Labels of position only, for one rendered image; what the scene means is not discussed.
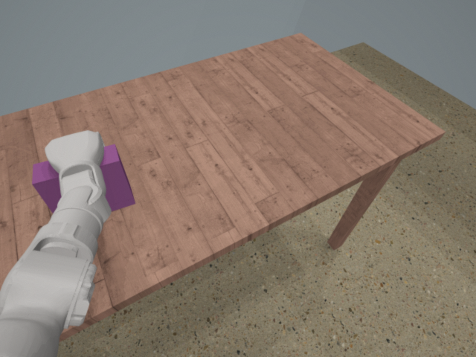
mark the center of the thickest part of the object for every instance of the table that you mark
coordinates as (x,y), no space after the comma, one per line
(217,152)

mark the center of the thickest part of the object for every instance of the sponge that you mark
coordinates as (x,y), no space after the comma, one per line
(118,191)

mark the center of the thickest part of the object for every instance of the left robot upper arm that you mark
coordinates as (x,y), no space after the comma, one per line
(49,293)

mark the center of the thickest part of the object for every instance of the robot left hand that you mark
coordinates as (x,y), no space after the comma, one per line
(80,146)

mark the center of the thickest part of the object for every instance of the robot left forearm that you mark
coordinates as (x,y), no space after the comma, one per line
(76,223)

